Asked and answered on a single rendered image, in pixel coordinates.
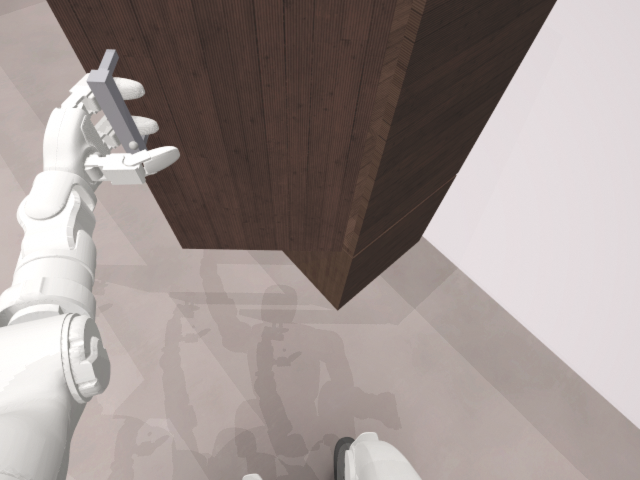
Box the robot left forearm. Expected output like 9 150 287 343
0 170 97 327

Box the left robot upper arm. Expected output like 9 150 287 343
0 313 111 480

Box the left robot hand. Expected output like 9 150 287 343
43 73 180 192

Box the right robot foot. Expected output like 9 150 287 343
334 437 355 480

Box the robot right thigh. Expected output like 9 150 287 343
345 440 422 480

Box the cupboard door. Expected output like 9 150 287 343
46 0 397 252

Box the handle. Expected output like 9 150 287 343
86 49 149 155

